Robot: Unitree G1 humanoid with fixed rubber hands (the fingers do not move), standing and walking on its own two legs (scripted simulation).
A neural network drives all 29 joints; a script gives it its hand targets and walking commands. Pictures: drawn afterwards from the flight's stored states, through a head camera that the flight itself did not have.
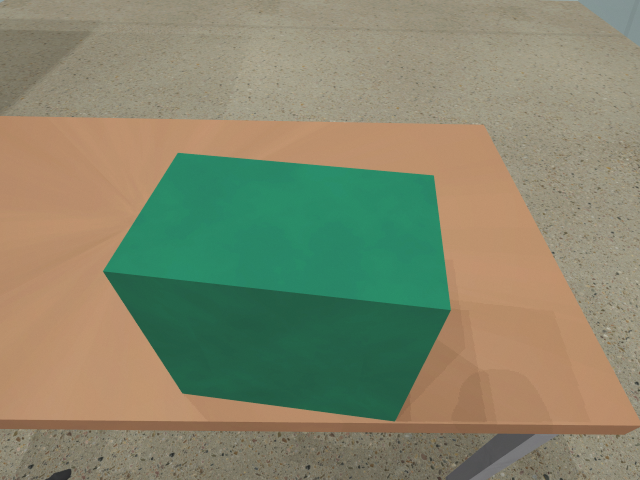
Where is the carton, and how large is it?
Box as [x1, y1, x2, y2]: [103, 153, 450, 420]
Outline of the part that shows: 177,153 103,271 182,393 394,420 450,310 433,175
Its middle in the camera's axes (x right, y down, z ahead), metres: -0.03 +0.07 +0.48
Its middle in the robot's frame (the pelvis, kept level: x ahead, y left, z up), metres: +0.34 +0.03 +0.07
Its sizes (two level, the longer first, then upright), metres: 0.295 0.176 0.278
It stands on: a table, 0.70 m high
